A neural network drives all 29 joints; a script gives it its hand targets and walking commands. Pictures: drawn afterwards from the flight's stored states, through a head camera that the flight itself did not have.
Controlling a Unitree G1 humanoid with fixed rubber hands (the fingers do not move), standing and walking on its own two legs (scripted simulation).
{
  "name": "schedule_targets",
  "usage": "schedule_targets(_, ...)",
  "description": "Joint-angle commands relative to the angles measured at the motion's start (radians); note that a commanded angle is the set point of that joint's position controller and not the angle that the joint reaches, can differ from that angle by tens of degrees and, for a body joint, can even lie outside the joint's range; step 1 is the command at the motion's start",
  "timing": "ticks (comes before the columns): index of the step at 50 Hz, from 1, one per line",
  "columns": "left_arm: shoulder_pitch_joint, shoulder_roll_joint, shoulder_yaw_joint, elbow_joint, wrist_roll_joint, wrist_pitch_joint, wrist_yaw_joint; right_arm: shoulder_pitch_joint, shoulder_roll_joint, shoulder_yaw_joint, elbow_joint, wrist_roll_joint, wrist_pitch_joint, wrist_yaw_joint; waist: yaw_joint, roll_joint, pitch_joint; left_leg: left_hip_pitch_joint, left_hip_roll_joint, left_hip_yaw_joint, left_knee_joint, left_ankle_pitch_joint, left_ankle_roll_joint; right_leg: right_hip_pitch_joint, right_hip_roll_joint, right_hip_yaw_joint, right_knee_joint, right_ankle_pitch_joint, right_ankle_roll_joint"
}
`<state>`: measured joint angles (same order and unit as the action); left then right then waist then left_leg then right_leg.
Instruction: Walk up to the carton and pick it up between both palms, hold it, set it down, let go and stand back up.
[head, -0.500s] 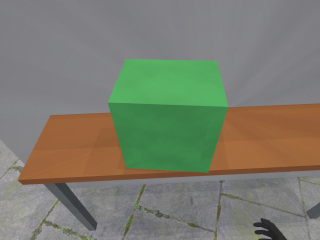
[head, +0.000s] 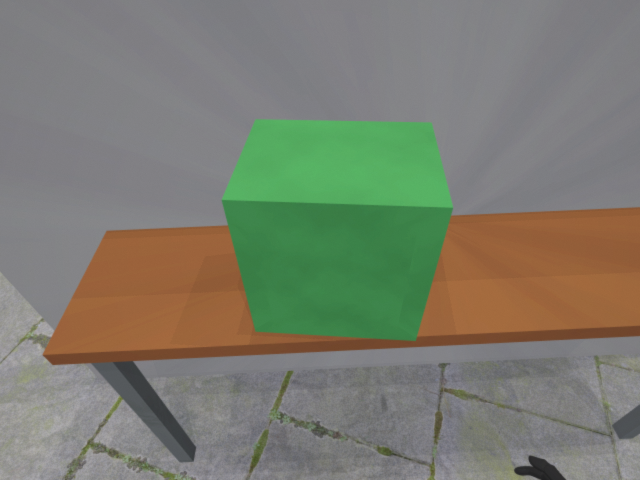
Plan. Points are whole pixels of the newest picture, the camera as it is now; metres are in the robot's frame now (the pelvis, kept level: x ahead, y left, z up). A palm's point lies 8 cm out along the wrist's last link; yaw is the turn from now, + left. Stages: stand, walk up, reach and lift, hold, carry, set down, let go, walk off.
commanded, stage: stand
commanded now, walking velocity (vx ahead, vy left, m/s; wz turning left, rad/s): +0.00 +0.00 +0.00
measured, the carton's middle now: (338, 233) +0.48 -0.02 +0.05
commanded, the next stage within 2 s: none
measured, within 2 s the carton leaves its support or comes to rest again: neither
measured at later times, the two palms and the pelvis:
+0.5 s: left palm out of the picture +0.07 +0.27 -0.12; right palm out of the picture +0.10 -0.28 -0.10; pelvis +0.00 +0.00 +0.00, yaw +0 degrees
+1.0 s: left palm out of the picture +0.06 +0.27 -0.12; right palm out of the picture +0.09 -0.28 -0.10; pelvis +0.00 +0.00 +0.00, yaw +0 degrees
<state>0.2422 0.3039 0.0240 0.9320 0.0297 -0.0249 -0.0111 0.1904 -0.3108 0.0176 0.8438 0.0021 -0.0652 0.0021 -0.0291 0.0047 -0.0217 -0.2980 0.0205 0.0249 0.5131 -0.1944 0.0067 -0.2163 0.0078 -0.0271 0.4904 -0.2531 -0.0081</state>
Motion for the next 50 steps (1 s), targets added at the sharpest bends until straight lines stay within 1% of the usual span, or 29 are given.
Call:
schedule_targets(1, -0.051, 0.264, 0.051, -0.048, 0.002, -0.034, 0.002, -0.035, -0.240, -0.062, 0.036, -0.027, 0.000, -0.003, 0.016, 0.007, -0.004, 0.098, 0.097, -0.133, -0.151, -0.042, 0.046, -0.008, -0.123, 0.140, -0.166, -0.046, -0.034)
schedule_targets(2, -0.045, 0.261, 0.048, -0.046, -0.004, -0.034, 0.002, -0.035, -0.248, -0.061, 0.039, -0.026, 0.000, -0.003, 0.022, 0.039, -0.020, 0.107, 0.101, -0.125, -0.144, -0.030, 0.044, -0.006, -0.127, 0.152, -0.168, -0.031, -0.038)
schedule_targets(3, -0.057, 0.254, 0.048, -0.041, -0.001, -0.033, 0.003, -0.040, -0.236, -0.064, 0.037, -0.026, -0.002, -0.003, 0.014, 0.012, -0.016, 0.120, 0.100, -0.131, -0.149, -0.038, 0.040, -0.011, -0.119, 0.138, -0.166, -0.022, -0.034)
schedule_targets(5, -0.052, 0.244, 0.041, -0.040, -0.007, -0.034, 0.003, -0.046, -0.258, -0.068, 0.047, -0.027, 0.002, -0.008, 0.024, 0.025, -0.002, 0.111, 0.103, -0.136, -0.148, -0.001, 0.050, -0.003, -0.117, 0.135, -0.163, 0.001, -0.035)
schedule_targets(6, -0.045, 0.256, 0.043, -0.029, -0.004, -0.036, 0.005, -0.032, -0.244, -0.062, 0.046, -0.023, 0.002, -0.004, 0.011, 0.014, -0.028, 0.129, 0.106, -0.133, -0.148, 0.004, 0.049, 0.002, -0.128, 0.141, -0.167, 0.016, -0.035)
schedule_targets(9, -0.064, 0.256, 0.049, -0.033, -0.003, -0.036, 0.005, -0.036, -0.245, -0.061, 0.052, -0.024, 0.000, -0.006, 0.018, 0.016, -0.023, 0.118, 0.103, -0.127, -0.147, 0.031, 0.046, 0.013, -0.126, 0.142, -0.158, 0.031, -0.036)
schedule_targets(10, -0.050, 0.255, 0.044, -0.034, -0.003, -0.035, 0.006, -0.045, -0.244, -0.060, 0.048, -0.024, 0.001, -0.005, 0.022, 0.030, -0.027, 0.130, 0.107, -0.130, -0.148, 0.021, 0.043, 0.005, -0.126, 0.136, -0.156, 0.029, -0.036)
schedule_targets(11, -0.051, 0.247, 0.044, -0.027, -0.005, -0.034, 0.005, -0.044, -0.235, -0.059, 0.048, -0.018, 0.000, -0.006, 0.011, 0.027, -0.025, 0.130, 0.108, -0.134, -0.148, 0.018, 0.046, 0.004, -0.122, 0.137, -0.161, 0.026, -0.037)
schedule_targets(13, -0.063, 0.260, 0.046, -0.023, -0.003, -0.038, 0.004, -0.054, -0.230, -0.057, 0.048, -0.020, 0.002, -0.007, 0.015, -0.006, -0.033, 0.126, 0.104, -0.122, -0.142, 0.039, 0.042, 0.019, -0.128, 0.136, -0.171, 0.030, -0.031)
schedule_targets(15, -0.058, 0.248, 0.039, -0.018, -0.004, -0.037, 0.006, -0.032, -0.245, -0.058, 0.064, -0.020, 0.003, -0.009, 0.013, 0.015, -0.025, 0.130, 0.107, -0.126, -0.146, 0.040, 0.044, 0.013, -0.132, 0.139, -0.166, 0.031, -0.037)
schedule_targets(17, -0.044, 0.245, 0.041, -0.018, -0.010, -0.032, 0.007, -0.031, -0.243, -0.057, 0.059, -0.022, 0.001, -0.006, 0.011, 0.009, 0.000, 0.112, 0.108, -0.137, -0.158, -0.004, 0.046, -0.003, -0.127, 0.136, -0.167, 0.018, -0.038)
schedule_targets(19, -0.046, 0.248, 0.041, -0.015, -0.006, -0.034, 0.008, -0.058, -0.244, -0.059, 0.060, -0.025, 0.002, -0.006, 0.029, 0.011, 0.008, 0.105, 0.102, -0.131, -0.161, -0.026, 0.041, -0.010, -0.128, 0.136, -0.173, -0.010, -0.033)
schedule_targets(21, -0.062, 0.255, 0.042, -0.014, -0.004, -0.034, 0.006, -0.041, -0.243, -0.059, 0.064, -0.021, 0.004, -0.007, 0.011, 0.020, -0.001, 0.109, 0.107, -0.135, -0.165, -0.022, 0.041, 0.000, -0.129, 0.136, -0.172, -0.006, -0.038)
schedule_targets(23, -0.060, 0.257, 0.043, -0.011, -0.008, -0.035, 0.006, -0.051, -0.232, -0.055, 0.066, -0.023, 0.002, -0.005, 0.023, 0.021, -0.006, 0.113, 0.105, -0.120, -0.155, 0.012, 0.042, 0.001, -0.131, 0.144, -0.177, 0.004, -0.033)
schedule_targets(24, -0.059, 0.258, 0.044, -0.006, -0.006, -0.036, 0.007, -0.045, -0.231, -0.057, 0.059, -0.018, 0.000, -0.005, 0.010, 0.003, -0.010, 0.123, 0.105, -0.128, -0.156, 0.007, 0.040, -0.003, -0.129, 0.143, -0.182, 0.004, -0.034)
schedule_targets(26, -0.063, 0.249, 0.040, -0.004, -0.005, -0.034, 0.007, -0.049, -0.243, -0.062, 0.070, -0.021, 0.003, -0.007, 0.011, -0.016, -0.022, 0.140, 0.107, -0.125, -0.152, 0.008, 0.041, 0.002, -0.132, 0.141, -0.183, 0.013, -0.037)
schedule_targets(27, -0.063, 0.262, 0.043, -0.006, -0.002, -0.033, 0.010, -0.042, -0.238, -0.061, 0.067, -0.021, 0.005, -0.009, 0.009, 0.005, -0.011, 0.127, 0.104, -0.126, -0.151, 0.011, 0.041, -0.002, -0.132, 0.144, -0.186, 0.012, -0.036)
schedule_targets(28, -0.065, 0.256, 0.041, -0.006, -0.010, -0.035, 0.008, -0.044, -0.237, -0.056, 0.068, -0.022, 0.004, -0.010, 0.008, -0.009, 0.009, 0.113, 0.109, -0.133, -0.158, 0.008, 0.044, -0.009, -0.130, 0.142, -0.180, 0.012, -0.034)
schedule_targets(29, -0.061, 0.256, 0.043, 0.002, -0.008, -0.034, 0.010, -0.050, -0.233, -0.057, 0.071, -0.022, 0.005, -0.008, 0.010, 0.020, -0.004, 0.125, 0.105, -0.132, -0.161, -0.004, 0.041, -0.015, -0.130, 0.141, -0.184, -0.005, -0.033)
schedule_targets(30, -0.064, 0.257, 0.040, 0.000, -0.010, -0.034, 0.008, -0.035, -0.237, -0.055, 0.077, -0.019, 0.006, -0.009, 0.007, 0.003, 0.008, 0.112, 0.107, -0.127, -0.163, -0.003, 0.040, -0.011, -0.130, 0.140, -0.181, -0.002, -0.035)
schedule_targets(32, -0.052, 0.252, 0.040, -0.004, -0.012, -0.035, 0.007, -0.039, -0.241, -0.056, 0.077, -0.021, 0.005, -0.006, 0.014, 0.017, -0.006, 0.125, 0.105, -0.127, -0.157, -0.005, 0.037, -0.007, -0.133, 0.145, -0.180, 0.002, -0.037)
schedule_targets(34, -0.070, 0.257, 0.045, 0.000, -0.006, -0.034, 0.008, -0.040, -0.242, -0.062, 0.076, -0.024, 0.004, -0.007, 0.009, -0.002, 0.011, 0.107, 0.107, -0.137, -0.172, -0.045, 0.039, -0.013, -0.125, 0.138, -0.183, -0.020, -0.038)
schedule_targets(36, -0.067, 0.253, 0.043, 0.006, -0.007, -0.033, 0.005, -0.058, -0.249, -0.062, 0.076, -0.023, 0.003, -0.006, 0.013, 0.021, 0.009, 0.110, 0.108, -0.132, -0.166, -0.033, 0.036, -0.012, -0.128, 0.140, -0.187, -0.016, -0.037)
schedule_targets(37, -0.056, 0.253, 0.043, 0.004, -0.008, -0.034, 0.006, -0.043, -0.247, -0.061, 0.078, -0.018, 0.005, -0.005, 0.015, 0.005, 0.007, 0.106, 0.108, -0.135, -0.170, -0.030, 0.041, -0.006, -0.127, 0.138, -0.181, -0.007, -0.040)
schedule_targets(40, -0.050, 0.261, 0.044, 0.009, -0.010, -0.035, 0.008, -0.041, -0.233, -0.056, 0.076, -0.020, 0.002, -0.001, 0.011, 0.014, 0.002, 0.121, 0.107, -0.130, -0.166, -0.035, 0.036, -0.012, -0.127, 0.147, -0.190, -0.023, -0.036)
schedule_targets(46, -0.070, 0.269, 0.044, 0.012, -0.005, -0.035, 0.008, -0.056, -0.227, -0.058, 0.077, -0.020, 0.005, -0.002, 0.011, -0.019, 0.001, 0.126, 0.103, -0.123, -0.160, -0.016, 0.041, -0.017, -0.136, 0.151, -0.203, -0.030, -0.036)
schedule_targets(48, -0.057, 0.262, 0.041, 0.012, -0.012, -0.034, 0.011, -0.047, -0.232, -0.056, 0.079, -0.015, 0.008, -0.003, 0.014, 0.012, 0.010, 0.131, 0.103, -0.124, -0.158, 0.001, 0.041, -0.019, -0.135, 0.154, -0.200, -0.010, -0.035)
schedule_targets(49, -0.074, 0.248, 0.038, 0.010, -0.009, -0.033, 0.008, -0.051, -0.246, -0.059, 0.077, -0.016, 0.005, -0.005, 0.010, -0.014, -0.001, 0.132, 0.106, -0.124, -0.155, -0.003, 0.038, -0.013, -0.136, 0.146, -0.199, -0.005, -0.034)
schedule_targets(50, -0.074, 0.262, 0.043, 0.013, -0.007, -0.034, 0.011, -0.041, -0.236, -0.060, 0.077, -0.020, 0.005, -0.005, 0.004, 0.002, 0.004, 0.135, 0.104, -0.122, -0.159, -0.005, 0.039, -0.015, -0.138, 0.150, -0.203, -0.024, -0.035)
